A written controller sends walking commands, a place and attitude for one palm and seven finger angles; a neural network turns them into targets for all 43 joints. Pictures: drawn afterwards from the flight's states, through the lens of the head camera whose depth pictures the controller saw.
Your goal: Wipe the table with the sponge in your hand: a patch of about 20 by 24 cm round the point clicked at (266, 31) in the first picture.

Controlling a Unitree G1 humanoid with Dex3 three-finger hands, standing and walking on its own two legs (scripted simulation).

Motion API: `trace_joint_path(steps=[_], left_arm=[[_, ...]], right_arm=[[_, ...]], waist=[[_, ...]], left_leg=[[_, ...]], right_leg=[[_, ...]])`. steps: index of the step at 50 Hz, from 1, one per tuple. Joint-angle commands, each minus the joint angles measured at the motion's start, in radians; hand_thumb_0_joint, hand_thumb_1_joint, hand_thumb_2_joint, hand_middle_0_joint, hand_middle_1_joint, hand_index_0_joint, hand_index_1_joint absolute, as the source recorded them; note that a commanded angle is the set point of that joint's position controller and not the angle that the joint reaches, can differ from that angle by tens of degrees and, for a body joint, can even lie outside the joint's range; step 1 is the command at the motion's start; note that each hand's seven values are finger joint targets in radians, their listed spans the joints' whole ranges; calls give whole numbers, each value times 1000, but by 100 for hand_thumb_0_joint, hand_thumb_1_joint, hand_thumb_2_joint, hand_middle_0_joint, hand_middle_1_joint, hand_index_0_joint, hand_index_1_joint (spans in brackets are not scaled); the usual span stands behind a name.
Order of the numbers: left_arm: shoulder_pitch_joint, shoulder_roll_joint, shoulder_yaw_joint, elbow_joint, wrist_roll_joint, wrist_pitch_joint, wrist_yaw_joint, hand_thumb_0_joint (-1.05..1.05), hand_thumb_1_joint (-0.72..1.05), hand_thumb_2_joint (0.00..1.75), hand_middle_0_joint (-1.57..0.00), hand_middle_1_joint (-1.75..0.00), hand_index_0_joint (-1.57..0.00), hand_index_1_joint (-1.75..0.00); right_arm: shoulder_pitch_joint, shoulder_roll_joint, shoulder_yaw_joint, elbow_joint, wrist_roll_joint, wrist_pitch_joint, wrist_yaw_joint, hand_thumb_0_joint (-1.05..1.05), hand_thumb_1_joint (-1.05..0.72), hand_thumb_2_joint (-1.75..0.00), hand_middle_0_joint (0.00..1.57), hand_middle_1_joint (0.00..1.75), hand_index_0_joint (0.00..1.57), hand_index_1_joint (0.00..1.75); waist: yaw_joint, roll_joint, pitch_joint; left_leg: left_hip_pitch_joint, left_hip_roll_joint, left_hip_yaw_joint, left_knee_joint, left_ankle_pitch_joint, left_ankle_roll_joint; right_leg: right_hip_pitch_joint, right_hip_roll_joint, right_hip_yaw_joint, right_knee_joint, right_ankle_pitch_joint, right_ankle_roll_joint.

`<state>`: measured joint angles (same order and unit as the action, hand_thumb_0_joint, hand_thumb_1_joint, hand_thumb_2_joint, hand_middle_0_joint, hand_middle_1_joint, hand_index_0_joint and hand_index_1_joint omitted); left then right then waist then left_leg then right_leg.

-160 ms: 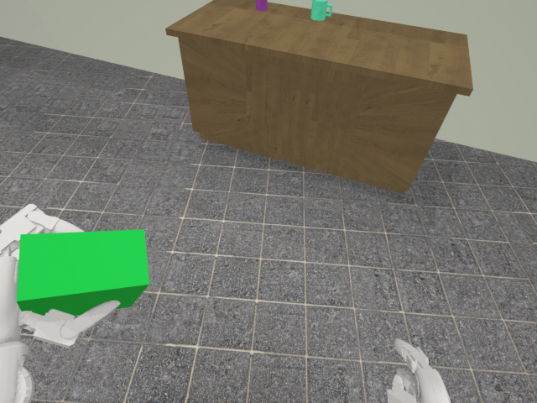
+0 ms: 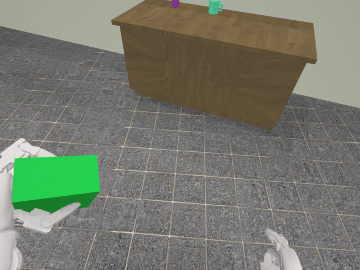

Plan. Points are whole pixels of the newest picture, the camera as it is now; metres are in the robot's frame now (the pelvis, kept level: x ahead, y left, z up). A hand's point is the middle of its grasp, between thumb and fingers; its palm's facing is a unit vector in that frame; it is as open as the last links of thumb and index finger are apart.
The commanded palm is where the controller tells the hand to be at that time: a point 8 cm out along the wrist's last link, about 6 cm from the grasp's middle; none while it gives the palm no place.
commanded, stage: stand and wait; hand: left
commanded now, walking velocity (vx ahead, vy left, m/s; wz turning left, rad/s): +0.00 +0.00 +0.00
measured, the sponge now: (68, 185) +0.22 +0.21 +0.14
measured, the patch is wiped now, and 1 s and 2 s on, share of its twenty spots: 0.00 0.00 0.00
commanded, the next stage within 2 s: look at it before walking up in 0.10 s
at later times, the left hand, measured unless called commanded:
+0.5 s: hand (39, 191) +0.20 +0.24 +0.16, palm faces +0.42 -0.82 -0.38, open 10.2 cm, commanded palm +0.14 +0.29 +0.18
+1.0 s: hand (24, 175) +0.22 +0.27 +0.17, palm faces +0.57 -0.67 -0.48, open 10.2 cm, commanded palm +0.16 +0.30 +0.18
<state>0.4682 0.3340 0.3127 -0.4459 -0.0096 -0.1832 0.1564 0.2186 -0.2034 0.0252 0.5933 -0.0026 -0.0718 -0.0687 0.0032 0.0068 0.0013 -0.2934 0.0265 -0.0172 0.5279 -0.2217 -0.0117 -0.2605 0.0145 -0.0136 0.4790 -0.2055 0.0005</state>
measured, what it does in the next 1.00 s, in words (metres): steps on the spot: right foot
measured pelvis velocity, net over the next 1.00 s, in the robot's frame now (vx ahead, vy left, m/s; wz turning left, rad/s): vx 0.08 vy -0.01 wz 0.25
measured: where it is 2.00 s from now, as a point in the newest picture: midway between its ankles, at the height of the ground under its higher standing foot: (175, 245)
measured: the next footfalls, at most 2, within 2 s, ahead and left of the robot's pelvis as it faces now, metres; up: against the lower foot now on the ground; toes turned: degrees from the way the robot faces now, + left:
right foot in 1.00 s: +0.14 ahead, -0.10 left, +0.00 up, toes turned +8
left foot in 1.42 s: +0.29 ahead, +0.17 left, +0.00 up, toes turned +35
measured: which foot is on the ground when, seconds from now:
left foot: down 0.00-1.00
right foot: down 0.00-0.64, up 0.66-0.98, down 1.00-1.00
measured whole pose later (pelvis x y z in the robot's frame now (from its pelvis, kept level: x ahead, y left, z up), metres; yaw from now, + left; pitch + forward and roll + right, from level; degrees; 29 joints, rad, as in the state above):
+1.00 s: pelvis +0.08 -0.01 -0.01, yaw +14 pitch +1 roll -1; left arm 0.51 0.38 0.36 -0.52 -0.01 -0.19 0.14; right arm 0.23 -0.15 0.03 0.63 -0.01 -0.10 -0.05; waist 0.01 0.05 0.01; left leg -0.30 0.01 -0.11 0.60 -0.33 -0.01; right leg -0.28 -0.01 -0.13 0.54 -0.35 0.02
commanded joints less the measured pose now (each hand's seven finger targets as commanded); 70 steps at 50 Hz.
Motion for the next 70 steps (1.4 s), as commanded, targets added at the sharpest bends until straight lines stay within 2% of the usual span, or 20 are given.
trace_joint_path(steps=[1,17,24,27,29,30,32,33,35,39,48,49,50,51,54,57,63,66,68,70], left_arm=[[-89,166,107,-219,-6,-70,18,0,10,130,-120,-160,-120,-160],[-101,180,117,-210,-3,-66,17,0,10,130,-120,-160,-120,-160],[-94,198,130,-231,1,-39,35,0,10,130,-120,-160,-120,-160],[-97,219,164,-253,-3,-47,44,0,10,130,-120,-160,-120,-160],[-83,213,168,-270,-11,-55,45,0,10,130,-120,-160,-120,-160],[-58,201,162,-263,-13,-58,38,0,10,130,-120,-160,-120,-160],[-71,184,143,-329,-4,-81,29,0,10,130,-120,-160,-120,-160],[-106,207,148,-308,27,-89,28,0,10,130,-120,-160,-120,-160],[-116,188,139,-273,26,-92,19,0,10,130,-120,-160,-120,-160],[-70,152,103,-313,11,-92,10,0,10,130,-120,-160,-120,-160],[-35,169,136,-237,-9,-58,-8,0,10,130,-120,-160,-120,-160],[-33,192,148,-213,-3,-53,-8,0,10,130,-120,-160,-120,-160],[-48,241,176,-200,-2,-38,-2,0,10,130,-120,-160,-120,-160],[-88,244,179,-208,-23,-36,4,0,10,130,-120,-160,-120,-160],[-16,209,157,-154,-10,-62,-8,0,10,130,-120,-160,-120,-160],[-62,214,148,-209,-2,-87,-4,0,10,130,-120,-160,-120,-160],[-99,225,164,-315,-4,-97,29,0,10,130,-120,-160,-120,-160],[-31,227,197,-320,-9,-85,48,0,10,130,-120,-160,-120,-160],[-13,215,188,-319,-18,-80,54,0,10,130,-120,-160,-120,-160],[-38,236,209,-359,-16,-104,56,0,10,130,-120,-160,-120,-160]], right_arm=[[-83,-113,-45,-149,2,-52,-13,0,-90,-90,20,30,20,30],[-90,-118,-46,-150,1,-54,-14,0,-90,-90,20,30,20,30],[-84,-106,-50,-151,-6,-32,-18,0,-90,-90,20,30,20,30],[-75,-100,-53,-134,-7,-40,-14,0,-90,-90,20,30,20,30],[-57,-91,-48,-125,-13,-40,-14,0,-90,-90,20,30,20,30],[-47,-93,-47,-129,-14,-38,-16,0,-90,-90,20,30,20,30],[-59,-125,-65,-138,-4,-48,-19,0,-90,-90,20,30,20,30],[-60,-93,-52,-122,-6,-58,-13,0,-90,-90,20,30,20,30],[-47,-112,-66,-100,-15,-68,-8,0,-90,-90,20,30,20,30],[-30,-114,-71,-77,-7,-94,2,0,-90,-90,20,30,20,30],[-75,-94,-58,-89,-7,-60,-2,0,-90,-90,20,30,20,30],[-68,-79,-60,-87,-3,-50,-3,0,-90,-90,20,30,20,30],[-73,-59,-62,-101,0,-37,-3,0,-90,-90,20,30,20,30],[-122,-97,-66,-111,-3,-41,-9,0,-90,-90,20,30,20,30],[-112,-97,-68,-92,-8,-25,0,0,-90,-90,20,30,20,30],[-144,-85,-57,-99,-10,2,-7,0,-90,-90,20,30,20,30],[-112,-76,-74,-156,-4,-9,4,0,-90,-90,20,30,20,30],[-89,-69,-81,-181,4,-17,4,0,-90,-90,20,30,20,30],[-62,-65,-86,-186,9,-14,-1,0,-90,-90,20,30,20,30],[-61,-93,-98,-186,5,-8,-11,0,-90,-90,20,30,20,30]], waist=[[-4,47,-109],[-2,46,-71],[-16,-67,-19],[-13,-152,-63],[-30,-103,-90],[-37,-1,-75],[-38,424,-16],[-40,295,30],[-36,178,46],[-18,222,-41],[2,147,-107],[7,2,-141],[11,-315,-152],[14,-282,-91],[-3,-104,-7],[-2,-91,11],[25,-149,-18],[43,-192,-85],[2,-165,-193],[-31,23,-307]], left_leg=[[-23,49,-29,-112,25,25],[-49,46,-32,-142,-91,26],[-176,6,-17,48,-331,58],[-194,-9,70,197,-188,36],[-68,-5,81,73,-139,36],[15,8,26,-28,-194,58],[97,307,-579,-310,-370,218],[30,352,-660,-337,-465,254],[-16,310,-584,-294,-388,253],[87,195,-343,-231,-100,208],[-63,132,-200,-42,5,141],[-211,87,-115,142,-73,108],[-443,-42,28,470,-277,46],[-534,-36,-3,690,-322,16],[-515,47,-27,805,-152,-11],[-538,50,46,773,-120,-21],[-341,54,209,289,-42,-2],[-183,-26,313,106,-32,18],[69,-96,379,-47,99,33],[481,57,141,-46,224,117]], right_leg=[[85,-64,67,-77,26,-7],[50,-59,69,-111,-93,-4],[-31,-214,159,-139,-563,-74],[66,-338,211,-125,-413,-137],[24,-317,99,1,-290,-112],[-92,-240,12,112,-356,-64],[-364,-16,-84,582,-456,34],[-379,-79,28,671,-381,16],[-357,-97,55,656,-331,22],[-261,-56,-52,490,-251,46],[167,-30,-117,-66,-146,32],[331,-161,37,-141,-170,-24],[452,-415,419,-217,-235,-129],[388,-523,516,-247,-169,-171],[248,-425,295,-215,-49,-151],[277,-363,46,-172,305,-116],[303,-339,-79,-138,541,-121],[335,-315,-120,-18,753,-106],[283,-276,-188,209,796,-55],[-8,-214,-200,548,391,7]])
